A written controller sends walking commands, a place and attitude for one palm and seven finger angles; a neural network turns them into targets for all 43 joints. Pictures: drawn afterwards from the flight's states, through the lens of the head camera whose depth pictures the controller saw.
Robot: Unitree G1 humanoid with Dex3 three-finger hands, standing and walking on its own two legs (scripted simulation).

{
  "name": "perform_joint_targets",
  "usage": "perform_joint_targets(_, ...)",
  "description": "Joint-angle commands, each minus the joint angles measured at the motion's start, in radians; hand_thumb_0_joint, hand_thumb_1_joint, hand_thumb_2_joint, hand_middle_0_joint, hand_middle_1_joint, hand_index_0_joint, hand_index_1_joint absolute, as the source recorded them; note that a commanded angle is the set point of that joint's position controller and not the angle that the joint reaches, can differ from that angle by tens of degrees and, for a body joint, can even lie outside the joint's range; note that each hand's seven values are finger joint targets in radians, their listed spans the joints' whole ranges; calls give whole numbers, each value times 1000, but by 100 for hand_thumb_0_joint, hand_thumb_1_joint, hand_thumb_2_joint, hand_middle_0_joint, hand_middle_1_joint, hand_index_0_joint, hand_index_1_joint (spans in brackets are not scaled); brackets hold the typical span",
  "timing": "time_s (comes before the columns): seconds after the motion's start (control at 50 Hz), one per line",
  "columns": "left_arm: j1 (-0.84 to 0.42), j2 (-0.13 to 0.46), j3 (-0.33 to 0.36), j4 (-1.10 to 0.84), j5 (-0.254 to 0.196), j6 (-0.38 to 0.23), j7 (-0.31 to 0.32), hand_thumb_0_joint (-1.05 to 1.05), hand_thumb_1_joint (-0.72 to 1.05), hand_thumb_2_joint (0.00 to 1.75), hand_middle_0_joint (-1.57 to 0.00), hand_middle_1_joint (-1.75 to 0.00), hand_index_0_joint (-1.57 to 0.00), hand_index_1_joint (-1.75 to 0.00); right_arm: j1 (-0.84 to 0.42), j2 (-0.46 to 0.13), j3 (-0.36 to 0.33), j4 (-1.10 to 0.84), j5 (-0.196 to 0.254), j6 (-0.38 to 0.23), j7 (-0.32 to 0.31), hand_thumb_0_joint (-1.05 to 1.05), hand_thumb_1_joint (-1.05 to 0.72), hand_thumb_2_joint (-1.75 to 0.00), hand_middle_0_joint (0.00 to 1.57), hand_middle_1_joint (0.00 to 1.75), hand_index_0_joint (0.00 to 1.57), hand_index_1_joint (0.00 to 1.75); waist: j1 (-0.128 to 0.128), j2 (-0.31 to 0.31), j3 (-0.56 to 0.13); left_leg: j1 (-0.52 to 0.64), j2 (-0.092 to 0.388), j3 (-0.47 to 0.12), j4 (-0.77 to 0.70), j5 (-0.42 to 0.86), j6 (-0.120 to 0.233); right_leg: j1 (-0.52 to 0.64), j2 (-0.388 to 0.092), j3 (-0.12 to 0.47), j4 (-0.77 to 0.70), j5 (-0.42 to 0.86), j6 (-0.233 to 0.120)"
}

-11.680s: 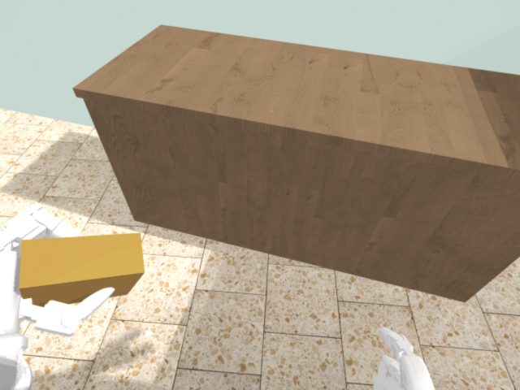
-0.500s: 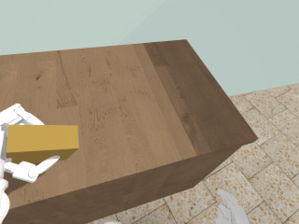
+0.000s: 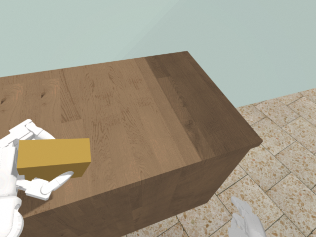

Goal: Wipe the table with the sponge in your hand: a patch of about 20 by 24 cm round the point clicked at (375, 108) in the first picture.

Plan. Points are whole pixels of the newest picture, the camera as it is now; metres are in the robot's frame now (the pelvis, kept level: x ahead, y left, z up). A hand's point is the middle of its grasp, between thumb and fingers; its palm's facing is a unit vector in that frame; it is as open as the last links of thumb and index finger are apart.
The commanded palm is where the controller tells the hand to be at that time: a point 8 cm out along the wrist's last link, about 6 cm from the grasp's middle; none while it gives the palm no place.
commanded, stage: come to a stop and stand still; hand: left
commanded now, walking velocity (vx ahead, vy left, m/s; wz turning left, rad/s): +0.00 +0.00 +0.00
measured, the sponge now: (65, 160) +0.23 +0.21 +0.13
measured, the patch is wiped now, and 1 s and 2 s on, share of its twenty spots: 0.00 0.00 0.00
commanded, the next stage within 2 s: look again from close up in 0.14 s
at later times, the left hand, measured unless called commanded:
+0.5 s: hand (45, 159) +0.22 +0.23 +0.15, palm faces +0.36 -0.86 -0.36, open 9.3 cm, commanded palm +0.16 +0.27 +0.17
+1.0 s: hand (46, 150) +0.24 +0.25 +0.14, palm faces +0.29 -0.86 -0.42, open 9.3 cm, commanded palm +0.18 +0.29 +0.17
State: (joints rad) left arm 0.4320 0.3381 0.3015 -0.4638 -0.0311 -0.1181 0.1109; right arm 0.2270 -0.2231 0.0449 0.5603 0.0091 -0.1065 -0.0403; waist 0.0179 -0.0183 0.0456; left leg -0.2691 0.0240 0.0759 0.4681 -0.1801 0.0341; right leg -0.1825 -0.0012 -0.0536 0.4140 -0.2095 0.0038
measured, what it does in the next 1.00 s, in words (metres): stands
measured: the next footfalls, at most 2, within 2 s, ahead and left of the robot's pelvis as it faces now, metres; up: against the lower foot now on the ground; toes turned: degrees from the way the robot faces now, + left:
none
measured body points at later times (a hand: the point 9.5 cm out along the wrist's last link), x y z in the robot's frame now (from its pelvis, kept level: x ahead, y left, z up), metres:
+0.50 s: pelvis +0.00 -0.01 +0.00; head +0.00 +0.00 +0.45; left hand +0.19 +0.28 +0.17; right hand +0.18 -0.23 -0.07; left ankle +0.05 +0.09 -0.74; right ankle +0.01 -0.12 -0.74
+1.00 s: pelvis +0.02 +0.01 +0.00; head +0.06 +0.04 +0.45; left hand +0.22 +0.29 +0.17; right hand +0.19 -0.21 -0.08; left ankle +0.05 +0.09 -0.74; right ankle +0.01 -0.12 -0.74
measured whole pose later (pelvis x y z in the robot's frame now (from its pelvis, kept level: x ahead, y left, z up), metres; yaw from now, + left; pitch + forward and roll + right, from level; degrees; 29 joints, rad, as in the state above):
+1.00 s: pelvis +0.02 +0.01 +0.00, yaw +0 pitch +1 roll -1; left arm 0.46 0.42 0.33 -0.49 -0.03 -0.24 0.08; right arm 0.23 -0.18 0.03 0.59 0.01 -0.17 -0.03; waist 0.03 -0.06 0.07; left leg -0.27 0.00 0.09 0.47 -0.21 0.05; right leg -0.20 -0.03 -0.04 0.44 -0.25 0.02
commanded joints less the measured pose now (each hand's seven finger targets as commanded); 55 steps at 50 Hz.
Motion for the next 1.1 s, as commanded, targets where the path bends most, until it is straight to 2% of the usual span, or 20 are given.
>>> perform_joint_targets(0.0,-104,254,186,-270,-11,-97,34,0,10,130,-120,-160,-120,-160,-127,-121,-61,-167,8,-71,-21,0,-90,-90,20,30,20,30,-5,140,-150,79,87,-136,-112,-87,-18,-19,-88,93,-80,30,-36)
perform_joint_targets(0.02,-83,202,153,-250,-16,-104,30,0,10,130,-120,-160,-120,-160,-114,-116,-56,-161,0,-67,-19,0,-90,-90,20,30,20,30,-6,122,-151,64,87,-138,-113,-86,-16,-11,-82,78,-82,36,-35)
perform_joint_targets(0.1,-24,226,186,-204,-25,-102,28,0,10,130,-120,-160,-120,-160,-118,-123,-67,-163,12,-66,-21,0,-90,-90,20,30,20,30,-10,95,-157,93,89,-136,-99,-36,-18,-20,-93,91,-88,60,-36)
perform_joint_targets(0.14,-17,185,148,-178,-30,-105,17,0,10,130,-120,-160,-120,-160,-97,-123,-68,-162,12,-63,-19,0,-90,-90,20,30,20,30,-17,57,-139,73,91,-140,-102,-55,-14,-30,-86,88,-100,46,-31)
perform_joint_targets(0.22,-42,165,114,-165,-25,-105,11,0,10,130,-120,-160,-120,-160,-107,-127,-62,-155,8,-64,-19,0,-90,-90,20,30,20,30,-14,69,-116,81,102,-144,-127,-96,-11,-69,-77,83,-104,-4,-26)
perform_joint_targets(0.3,-113,219,144,-215,-19,-99,20,0,10,130,-120,-160,-120,-160,-126,-125,-61,-158,12,-71,-26,0,-90,-90,20,30,20,30,-11,82,-126,101,95,-141,-123,-77,-12,-58,-83,100,-100,9,-28)
perform_joint_targets(0.32,-115,179,110,-206,-21,-105,15,0,10,130,-120,-160,-120,-160,-114,-123,-57,-152,4,-71,-25,0,-90,-90,20,30,20,30,-13,76,-124,88,97,-143,-126,-86,-8,-53,-78,87,-101,12,-27)
perform_joint_targets(0.4,-130,228,148,-241,-19,-97,25,0,10,130,-120,-160,-120,-160,-130,-122,-58,-155,10,-77,-27,0,-90,-90,20,30,20,30,-7,115,-141,113,93,-140,-122,-54,-13,-36,-84,101,-94,41,-32)
perform_joint_targets(0.42,-119,184,116,-223,-23,-100,20,0,10,130,-120,-160,-120,-160,-118,-117,-53,-149,1,-75,-26,0,-90,-90,20,30,20,30,-7,99,-136,98,95,-144,-129,-61,-12,-32,-77,87,-95,42,-30)
perform_joint_targets(0.6,-69,191,134,-187,-31,-78,17,0,10,130,-120,-160,-120,-160,-130,-115,-56,-157,11,-63,-22,0,-90,-90,20,30,20,30,-9,84,-144,127,96,-136,-118,-4,-15,-27,-87,104,-101,86,-30)
perform_joint_targets(0.62,-1068,963,694,-373,126,-179,15,0,10,130,-120,-160,-120,-160,-29,-139,-83,-129,-50,-86,-20,0,-90,-90,20,30,20,30,27,-130,73,-121,98,-69,34,-11,2,-152,-130,151,-187,121,7)
perform_joint_targets(0.64,-487,337,283,205,25,-138,-29,0,10,130,-120,-160,-120,-160,-74,-18,-41,-62,-7,-75,-20,0,-90,-90,20,30,20,30,-3,-134,-125,76,-1,-78,24,27,-5,-162,-144,176,-133,40,-63)
perform_joint_targets(0.66,-229,282,245,119,-10,-142,-23,0,10,130,-120,-160,-120,-160,-70,-80,-82,-129,-5,-84,-15,0,-90,-90,20,30,20,30,44,-54,-67,84,27,-70,2,7,-25,-137,-116,226,-179,41,-37)
perform_joint_targets(0.68,-175,185,149,97,-24,-140,-31,0,10,130,-120,-160,-120,-160,-55,-104,-92,-134,6,-90,-5,0,-90,-90,20,30,20,30,22,29,-128,102,17,-73,-42,-10,-23,-59,-117,198,-130,2,-53)
perform_joint_targets(0.7,-135,110,83,9,-38,-156,-36,0,10,130,-120,-160,-120,-160,-97,-98,-92,-139,16,-99,8,0,-90,-90,20,30,20,30,19,188,-168,147,40,-67,-84,3,-12,-47,-94,152,-66,-2,-48)
perform_joint_targets(0.74,-109,145,71,-168,-26,-177,-26,0,10,130,-120,-160,-120,-160,-95,-111,-89,-146,8,-106,27,0,-90,-90,20,30,20,30,26,223,-192,88,74,-115,-134,-57,2,4,-60,111,-16,-27,-28)
perform_joint_targets(0.86,-89,260,197,-279,-11,-192,10,0,10,130,-120,-160,-120,-160,-106,-104,-81,-158,5,-128,15,0,-90,-90,20,30,20,30,18,1,-157,8,70,-145,-139,-140,-1,30,-42,79,-30,-29,-14)
perform_joint_targets(0.9,-125,322,268,-292,-13,-196,23,0,10,130,-120,-160,-120,-160,-123,-103,-75,-146,4,-126,-1,0,-90,-90,20,30,20,30,12,48,-156,49,67,-143,-135,-63,-11,4,-42,75,-18,8,-17)
perform_joint_targets(1.0,-147,261,224,-261,-20,-200,16,0,10,130,-120,-160,-120,-160,-109,-92,-69,-128,2,-129,-6,0,-90,-90,20,30,20,30,9,175,-215,148,76,-113,-77,230,-25,28,-47,61,14,169,-23)
perform_joint_targets(1.08,-80,192,152,-253,-17,-188,8,0,10,130,-120,-160,-120,-160,-83,-104,-78,-122,-3,-124,12,0,-90,-90,20,30,20,30,5,117,-248,177,86,-108,-28,378,-28,59,-51,60,-4,274,-21)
